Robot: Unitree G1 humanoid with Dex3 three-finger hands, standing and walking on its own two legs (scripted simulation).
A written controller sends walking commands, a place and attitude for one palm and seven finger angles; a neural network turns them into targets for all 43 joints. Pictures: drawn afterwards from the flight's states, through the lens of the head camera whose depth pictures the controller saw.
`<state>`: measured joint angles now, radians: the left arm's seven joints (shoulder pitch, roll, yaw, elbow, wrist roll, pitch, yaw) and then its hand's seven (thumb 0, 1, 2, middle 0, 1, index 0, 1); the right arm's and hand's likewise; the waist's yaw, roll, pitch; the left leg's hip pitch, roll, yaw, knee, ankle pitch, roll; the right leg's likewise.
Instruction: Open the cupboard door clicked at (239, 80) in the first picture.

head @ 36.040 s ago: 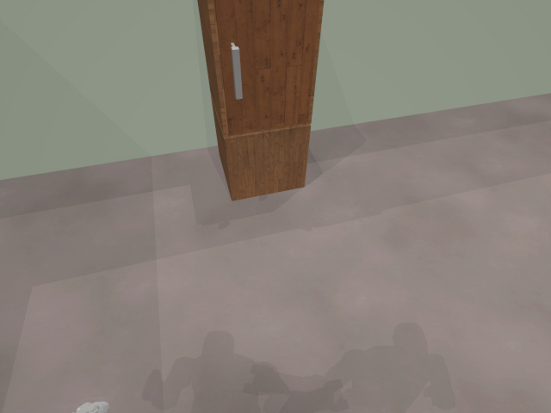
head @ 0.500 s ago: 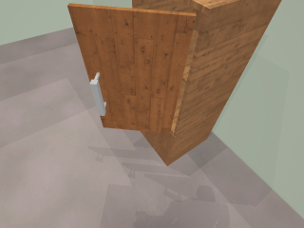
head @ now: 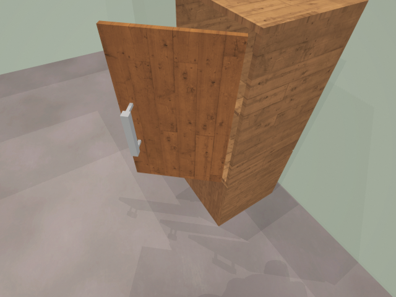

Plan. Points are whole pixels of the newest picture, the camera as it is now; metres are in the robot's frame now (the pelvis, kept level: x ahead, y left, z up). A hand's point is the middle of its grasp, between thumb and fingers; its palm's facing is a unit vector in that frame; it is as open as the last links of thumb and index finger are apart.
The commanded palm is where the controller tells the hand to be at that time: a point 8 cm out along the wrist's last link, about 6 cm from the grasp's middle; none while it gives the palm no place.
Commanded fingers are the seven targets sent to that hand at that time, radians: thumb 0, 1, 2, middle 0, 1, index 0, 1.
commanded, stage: come to a stop and stand still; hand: left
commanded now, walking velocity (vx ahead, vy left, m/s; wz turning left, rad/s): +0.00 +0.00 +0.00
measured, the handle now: (133, 130) +0.59 +0.25 -0.07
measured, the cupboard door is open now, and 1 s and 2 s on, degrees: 50 50 50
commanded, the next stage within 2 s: look again from close up in 0.04 s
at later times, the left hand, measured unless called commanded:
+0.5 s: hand out of the picture -0.01 +0.20 -0.18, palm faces +0.01 -0.98 -0.21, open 7.4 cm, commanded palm none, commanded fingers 0.00 0.90 0.90 -0.20 -0.30 -0.20 -0.30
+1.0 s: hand out of the picture -0.06 +0.20 -0.19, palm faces +0.06 -0.99 -0.14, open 7.4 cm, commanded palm none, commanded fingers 0.00 0.90 0.90 -0.20 -0.30 -0.20 -0.30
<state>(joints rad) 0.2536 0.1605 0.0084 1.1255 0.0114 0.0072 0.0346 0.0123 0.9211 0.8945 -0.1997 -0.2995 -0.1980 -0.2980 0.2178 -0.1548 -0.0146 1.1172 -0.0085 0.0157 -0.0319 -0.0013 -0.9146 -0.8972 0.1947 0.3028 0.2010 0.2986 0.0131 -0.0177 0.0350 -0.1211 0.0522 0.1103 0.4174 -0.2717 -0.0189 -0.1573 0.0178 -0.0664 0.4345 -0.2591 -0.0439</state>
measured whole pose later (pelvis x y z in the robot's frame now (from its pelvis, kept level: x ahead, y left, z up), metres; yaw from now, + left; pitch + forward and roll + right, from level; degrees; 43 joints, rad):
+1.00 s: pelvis -0.02 +0.04 -0.01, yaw -1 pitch -1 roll -1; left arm 0.41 0.12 0.02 1.08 0.03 -0.01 0.03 0.01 0.91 0.89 -0.20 -0.30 -0.20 -0.30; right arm 0.35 -0.16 -0.01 1.08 -0.02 0.00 -0.01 0.00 -0.91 -0.90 0.19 0.30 0.20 0.30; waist 0.02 -0.01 0.00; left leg -0.22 0.01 0.12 0.59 -0.34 0.04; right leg -0.24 -0.02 -0.03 0.56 -0.29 0.00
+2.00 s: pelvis -0.02 +0.03 -0.01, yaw -1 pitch -3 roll +1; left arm 0.26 0.27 0.02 0.98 0.02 0.00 0.02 0.01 0.90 0.89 -0.20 -0.30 -0.20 -0.30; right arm 0.24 -0.30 -0.03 0.97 -0.02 0.00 0.00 0.00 -0.91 -0.90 0.20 0.30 0.20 0.30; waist 0.00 0.00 0.01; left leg -0.14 0.00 0.12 0.50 -0.30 0.03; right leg -0.27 -0.02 -0.12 0.49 -0.16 -0.05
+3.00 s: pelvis +0.01 +0.06 +0.00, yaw -1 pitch -2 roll -1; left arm 0.37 0.13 0.01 1.09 0.03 0.00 0.04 0.01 0.91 0.89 -0.20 -0.30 -0.20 -0.30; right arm 0.33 -0.14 0.00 1.11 -0.02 0.01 -0.01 0.00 -0.91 -0.90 0.20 0.30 0.20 0.30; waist 0.02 -0.02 0.00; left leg -0.11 -0.02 0.13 0.47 -0.33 0.07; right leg -0.24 -0.03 -0.11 0.45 -0.18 -0.01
